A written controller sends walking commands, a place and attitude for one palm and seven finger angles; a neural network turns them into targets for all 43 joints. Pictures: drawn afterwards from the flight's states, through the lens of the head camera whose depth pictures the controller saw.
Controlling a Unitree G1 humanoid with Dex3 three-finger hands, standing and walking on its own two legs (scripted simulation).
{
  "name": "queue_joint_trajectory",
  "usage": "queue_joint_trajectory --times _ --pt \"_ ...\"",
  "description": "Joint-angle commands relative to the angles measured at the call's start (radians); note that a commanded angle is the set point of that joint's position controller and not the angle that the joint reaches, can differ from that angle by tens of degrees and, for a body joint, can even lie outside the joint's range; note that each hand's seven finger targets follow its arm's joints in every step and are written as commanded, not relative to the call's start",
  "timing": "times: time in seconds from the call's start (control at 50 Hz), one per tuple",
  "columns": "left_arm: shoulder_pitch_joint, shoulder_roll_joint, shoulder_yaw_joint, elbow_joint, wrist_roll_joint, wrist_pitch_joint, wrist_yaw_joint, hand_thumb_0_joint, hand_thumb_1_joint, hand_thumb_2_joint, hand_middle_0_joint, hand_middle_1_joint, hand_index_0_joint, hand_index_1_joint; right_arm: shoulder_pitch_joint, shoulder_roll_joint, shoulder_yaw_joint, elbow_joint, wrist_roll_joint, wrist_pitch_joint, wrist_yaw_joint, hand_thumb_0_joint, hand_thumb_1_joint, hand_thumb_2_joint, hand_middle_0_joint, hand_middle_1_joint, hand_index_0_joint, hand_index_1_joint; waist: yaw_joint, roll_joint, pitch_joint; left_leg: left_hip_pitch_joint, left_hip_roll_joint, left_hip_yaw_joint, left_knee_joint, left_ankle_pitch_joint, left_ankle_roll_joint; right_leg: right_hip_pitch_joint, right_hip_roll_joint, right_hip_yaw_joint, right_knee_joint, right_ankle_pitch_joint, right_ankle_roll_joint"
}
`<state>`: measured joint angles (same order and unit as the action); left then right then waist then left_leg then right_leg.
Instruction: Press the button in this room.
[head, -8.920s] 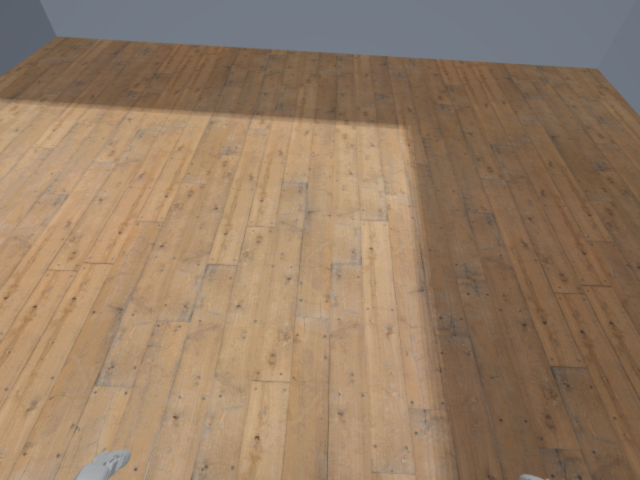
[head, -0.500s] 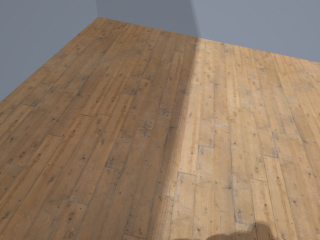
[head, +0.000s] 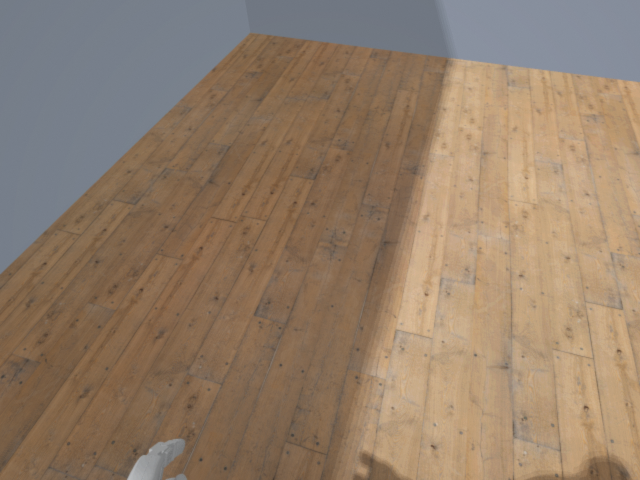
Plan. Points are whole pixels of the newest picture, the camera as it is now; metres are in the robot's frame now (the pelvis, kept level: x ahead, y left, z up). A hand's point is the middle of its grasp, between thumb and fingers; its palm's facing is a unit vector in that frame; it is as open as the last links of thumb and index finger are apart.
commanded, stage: turn or walk to find it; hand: left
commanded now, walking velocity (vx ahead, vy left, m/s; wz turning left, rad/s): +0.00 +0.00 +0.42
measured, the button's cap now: out of the picture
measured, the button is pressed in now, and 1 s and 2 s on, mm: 0 0 0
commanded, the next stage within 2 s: stand and wait in 1.10 s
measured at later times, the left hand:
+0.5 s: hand out of the picture -0.08 +0.21 -0.17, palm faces +0.31 -0.92 -0.24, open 7.3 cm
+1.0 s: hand out of the picture -0.04 +0.23 -0.15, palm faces +0.41 -0.87 -0.27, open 7.4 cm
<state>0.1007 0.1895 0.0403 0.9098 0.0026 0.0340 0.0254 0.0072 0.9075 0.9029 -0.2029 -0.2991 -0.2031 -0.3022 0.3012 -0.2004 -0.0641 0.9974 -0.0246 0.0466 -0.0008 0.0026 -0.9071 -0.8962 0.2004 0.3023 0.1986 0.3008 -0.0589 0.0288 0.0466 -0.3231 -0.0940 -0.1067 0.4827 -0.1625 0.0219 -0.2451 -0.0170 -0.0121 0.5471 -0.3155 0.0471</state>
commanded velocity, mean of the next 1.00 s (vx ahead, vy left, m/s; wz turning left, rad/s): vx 0.00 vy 0.00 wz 0.42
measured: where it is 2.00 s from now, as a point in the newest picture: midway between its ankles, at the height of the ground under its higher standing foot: outside the picture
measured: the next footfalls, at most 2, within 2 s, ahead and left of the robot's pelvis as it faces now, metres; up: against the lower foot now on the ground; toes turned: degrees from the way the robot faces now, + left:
left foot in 0.52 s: -0.06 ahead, +0.13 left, +0.00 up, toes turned +19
right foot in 1.02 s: +0.01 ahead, -0.09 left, +0.00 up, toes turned +23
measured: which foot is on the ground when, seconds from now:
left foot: down 0.00-0.00, up 0.02-0.50, down 0.52-1.00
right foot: down 0.00-0.52, up 0.54-1.00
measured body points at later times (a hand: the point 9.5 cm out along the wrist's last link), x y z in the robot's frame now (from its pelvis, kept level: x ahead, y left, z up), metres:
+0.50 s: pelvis -0.04 +0.01 +0.00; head -0.01 +0.02 +0.44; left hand -0.10 +0.26 -0.16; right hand +0.10 -0.22 -0.14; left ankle -0.10 +0.12 -0.73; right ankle -0.01 -0.11 -0.73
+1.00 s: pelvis -0.07 +0.00 +0.00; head -0.04 +0.00 +0.45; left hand -0.06 +0.28 -0.13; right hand +0.06 -0.20 -0.16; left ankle -0.09 +0.12 -0.73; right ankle -0.03 -0.11 -0.72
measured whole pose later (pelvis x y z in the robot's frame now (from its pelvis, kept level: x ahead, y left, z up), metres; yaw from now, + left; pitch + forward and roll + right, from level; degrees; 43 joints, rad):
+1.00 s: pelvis -0.07 +0.00 +0.00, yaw +25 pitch +0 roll +0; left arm 0.11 0.21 0.04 0.91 0.00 0.04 0.02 0.01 0.91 0.90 -0.20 -0.30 -0.20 -0.30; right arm 0.24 -0.20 -0.05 0.97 -0.03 0.04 0.00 0.00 -0.91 -0.90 0.20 0.30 0.20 0.30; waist -0.04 0.02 0.06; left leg -0.28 -0.06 -0.09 0.50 -0.21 0.02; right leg -0.30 -0.03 -0.03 0.66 -0.37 0.07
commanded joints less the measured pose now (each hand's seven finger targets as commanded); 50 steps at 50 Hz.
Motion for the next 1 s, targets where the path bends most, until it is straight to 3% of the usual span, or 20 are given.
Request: queue_joint_trajectory --times 0.0,0.02,0.04,0.08,0.12,0.24,0.38,0.42,0.46,0.48,0.5,0.52,0.56,0.58,0.62,0.74,0.82,0.88,0.94,0.98 --pt "0.140 0.261 0.057 -0.039 0.018 -0.030 0.020 0.000 0.900 0.900 -0.200 -0.300 -0.200 -0.300 -0.054 -0.104 -0.038 -0.114 0.009 -0.020 -0.006 0.000 -0.900 -0.900 0.200 0.300 0.200 0.300 0.100 -0.281 -0.080 -0.288 0.007 0.018 0.382 -0.395 -0.053 0.197 -0.466 0.394 -0.314 0.119 -0.192" --pt "0.090 0.223 0.050 -0.059 0.011 -0.029 0.021 0.000 0.900 0.900 -0.200 -0.300 -0.200 -0.300 -0.042 -0.129 -0.048 -0.094 -0.003 -0.005 -0.002 0.000 -0.900 -0.900 0.200 0.300 0.200 0.300 0.074 -0.178 -0.053 -0.246 0.048 -0.019 0.534 -0.357 -0.049 0.073 -0.435 0.323 -0.326 0.057 -0.213" --pt "0.026 0.193 0.050 -0.071 0.009 -0.035 0.021 0.000 0.900 0.900 -0.200 -0.300 -0.200 -0.300 -0.013 -0.124 -0.050 -0.072 -0.005 0.010 0.004 0.000 -0.900 -0.900 0.200 0.300 0.200 0.300 0.039 -0.216 -0.011 -0.238 0.067 -0.023 0.612 -0.308 -0.053 0.002 -0.373 0.267 -0.349 -0.010 -0.187" --pt "-0.023 0.148 0.032 -0.077 0.007 -0.037 0.016 0.000 0.900 0.900 -0.200 -0.300 -0.200 -0.300 0.021 -0.106 -0.049 -0.040 -0.005 0.020 0.012 0.000 -0.900 -0.900 0.200 0.300 0.200 0.300 0.006 -0.143 0.061 -0.226 0.087 0.018 0.709 -0.210 -0.065 -0.054 -0.286 0.134 -0.324 0.051 -0.141" --pt "0.022 0.134 0.027 -0.063 0.007 -0.047 0.011 0.000 0.900 0.900 -0.200 -0.300 -0.200 -0.300 0.040 -0.096 -0.044 -0.033 -0.002 0.020 0.014 0.000 -0.900 -0.900 0.200 0.300 0.200 0.300 0.013 -0.161 0.039 -0.239 0.090 0.040 0.741 -0.158 -0.083 0.003 -0.250 0.053 -0.293 0.160 -0.129" --pt "0.143 0.152 0.037 -0.021 0.016 -0.050 0.013 0.000 0.900 0.900 -0.200 -0.300 -0.200 -0.300 -0.058 -0.104 -0.036 -0.055 -0.001 0.017 0.011 0.000 -0.900 -0.900 0.200 0.300 0.200 0.300 0.070 -0.180 0.006 -0.250 0.131 0.060 0.648 -0.203 -0.109 0.122 -0.306 0.055 -0.256 0.251 -0.172" --pt "0.207 0.215 0.055 0.017 0.032 -0.039 0.007 0.000 0.900 0.900 -0.200 -0.300 -0.200 -0.300 -0.158 -0.082 -0.011 -0.085 0.017 -0.002 0.009 0.000 -0.900 -0.900 0.200 0.300 0.200 0.300 0.113 -0.239 -0.049 -0.093 0.123 0.151 0.302 -0.324 -0.089 0.167 -0.344 0.017 -0.160 0.476 -0.202" --pt "0.193 0.227 0.059 0.022 0.030 -0.035 0.006 0.000 0.900 0.900 -0.200 -0.300 -0.200 -0.300 -0.125 -0.085 -0.007 -0.078 0.020 -0.012 0.005 0.000 -0.900 -0.900 0.200 0.300 0.200 0.300 0.093 -0.242 -0.087 -0.009 0.110 0.176 0.169 -0.270 -0.078 0.162 -0.343 -0.006 -0.104 0.515 -0.182" --pt "0.164 0.216 0.058 0.024 0.017 -0.028 0.004 0.000 0.900 0.900 -0.200 -0.300 -0.200 -0.300 -0.058 -0.108 -0.011 -0.061 0.019 -0.026 0.007 0.000 -0.900 -0.900 0.200 0.300 0.200 0.300 0.045 -0.170 -0.127 0.172 0.113 0.174 -0.090 -0.031 -0.064 0.092 -0.296 -0.088 0.025 0.449 -0.101" --pt "0.179 0.176 0.050 0.009 0.007 -0.020 0.002 0.000 0.900 0.900 -0.200 -0.300 -0.200 -0.300 -0.026 -0.179 -0.025 -0.058 0.013 -0.038 0.005 0.000 -0.900 -0.900 0.200 0.300 0.200 0.300 0.026 0.019 -0.161 0.326 0.239 0.028 -0.156 0.129 -0.021 -0.065 -0.222 -0.148 0.185 0.242 -0.038" --pt "0.164 0.111 0.030 -0.028 0.007 -0.014 -0.004 0.000 0.900 0.900 -0.200 -0.300 -0.200 -0.300 -0.003 -0.271 -0.047 -0.061 0.008 -0.038 -0.001 0.000 -0.900 -0.900 0.200 0.300 0.200 0.300 0.011 0.274 -0.138 0.405 0.473 -0.250 -0.148 0.503 0.087 -0.327 -0.108 -0.156 0.366 -0.280 0.030" --pt "0.107 0.128 0.025 -0.037 0.014 -0.002 0.002 0.000 0.900 0.900 -0.200 -0.300 -0.200 -0.300 0.022 -0.291 -0.049 -0.047 0.007 -0.026 -0.005 0.000 -0.900 -0.900 0.200 0.300 0.200 0.300 -0.012 0.197 -0.127 0.306 0.517 -0.210 -0.128 0.544 0.163 -0.281 -0.106 -0.072 0.471 -0.329 0.017" --pt "0.081 0.131 0.033 -0.014 0.015 0.011 0.000 0.000 0.900 0.900 -0.200 -0.300 -0.200 -0.300 -0.067 -0.229 -0.032 -0.060 0.004 -0.030 -0.022 0.000 -0.900 -0.900 0.200 0.300 0.200 0.300 0.019 0.212 -0.058 0.224 0.422 -0.150 -0.151 0.423 0.143 -0.303 -0.120 -0.017 0.545 -0.214 0.022" --pt "0.078 0.141 0.037 -0.005 0.014 0.008 -0.007 0.000 0.900 0.900 -0.200 -0.300 -0.200 -0.300 -0.113 -0.210 -0.024 -0.074 0.003 -0.030 -0.024 0.000 -0.900 -0.900 0.200 0.300 0.200 0.300 0.031 0.171 -0.021 0.188 0.384 -0.123 -0.150 0.391 0.137 -0.300 -0.111 -0.014 0.562 -0.163 0.024" --pt "0.116 0.137 0.036 0.013 0.015 0.003 -0.014 0.000 0.900 0.900 -0.200 -0.300 -0.200 -0.300 -0.137 -0.199 -0.016 -0.085 0.006 -0.037 -0.023 0.000 -0.900 -0.900 0.200 0.300 0.200 0.300 0.053 0.128 -0.031 0.210 0.331 -0.071 -0.143 0.411 0.120 -0.292 -0.094 -0.019 0.567 -0.103 0.032" --pt "0.088 0.131 0.034 -0.007 0.014 0.004 -0.009 0.000 0.900 0.900 -0.200 -0.300 -0.200 -0.300 -0.088 -0.195 -0.025 -0.085 0.007 -0.040 -0.018 0.000 -0.900 -0.900 0.200 0.300 0.200 0.300 0.039 0.090 -0.049 0.233 0.326 -0.127 -0.163 0.334 0.137 -0.285 -0.081 -0.008 0.496 -0.077 0.049" --pt "0.024 0.116 0.029 -0.043 0.010 0.000 -0.005 0.000 0.900 0.900 -0.200 -0.300 -0.200 -0.300 -0.056 -0.199 -0.033 -0.083 0.000 -0.035 -0.018 0.000 -0.900 -0.900 0.200 0.300 0.200 0.300 0.018 0.110 -0.054 0.227 0.334 -0.199 -0.143 0.343 0.158 -0.248 -0.063 -0.001 0.375 -0.134 0.043" --pt "0.031 0.103 0.025 -0.052 0.005 -0.007 -0.003 0.000 0.900 0.900 -0.200 -0.300 -0.200 -0.300 -0.067 -0.201 -0.038 -0.089 -0.004 -0.030 -0.017 0.000 -0.900 -0.900 0.200 0.300 0.200 0.300 0.027 0.130 -0.075 0.190 0.320 -0.235 -0.117 0.371 0.157 -0.159 -0.036 -0.007 0.243 -0.143 0.031" --pt "0.080 0.108 0.028 -0.040 0.000 -0.016 -0.001 0.000 0.900 0.900 -0.200 -0.300 -0.200 -0.300 -0.075 -0.195 -0.041 -0.094 -0.001 -0.027 -0.014 0.000 -0.900 -0.900 0.200 0.300 0.200 0.300 0.053 0.113 -0.097 0.109 0.274 -0.249 -0.078 0.339 0.127 -0.014 -0.006 -0.025 0.055 -0.026 0.018" --pt "0.145 0.144 0.037 -0.026 0.004 -0.031 0.005 0.000 0.900 0.900 -0.200 -0.300 -0.200 -0.300 -0.084 -0.163 -0.039 -0.099 0.010 -0.028 -0.008 0.000 -0.900 -0.900 0.200 0.300 0.200 0.300 0.089 0.039 -0.128 -0.023 0.207 -0.206 0.005 0.178 0.056 0.195 -0.062 0.007 -0.177 0.138 0.005"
